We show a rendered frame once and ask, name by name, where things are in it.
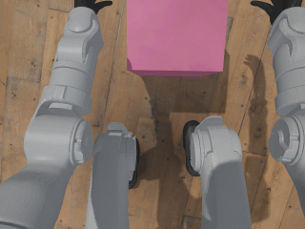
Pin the robot left thigh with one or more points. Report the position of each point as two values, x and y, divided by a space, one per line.
108 200

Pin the robot left forearm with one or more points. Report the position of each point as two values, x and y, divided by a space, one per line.
73 69

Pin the robot right forearm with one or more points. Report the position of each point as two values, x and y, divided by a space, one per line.
287 44

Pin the left robot hand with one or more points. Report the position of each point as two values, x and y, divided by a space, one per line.
92 5

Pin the carton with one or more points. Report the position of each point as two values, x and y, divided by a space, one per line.
176 38

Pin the robot left upper arm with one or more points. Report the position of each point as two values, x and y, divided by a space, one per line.
33 197

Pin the robot right shin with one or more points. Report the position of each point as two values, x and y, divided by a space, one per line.
218 120

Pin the right robot hand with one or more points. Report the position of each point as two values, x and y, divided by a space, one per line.
278 7

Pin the robot right upper arm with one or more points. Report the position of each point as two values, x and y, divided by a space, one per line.
287 145

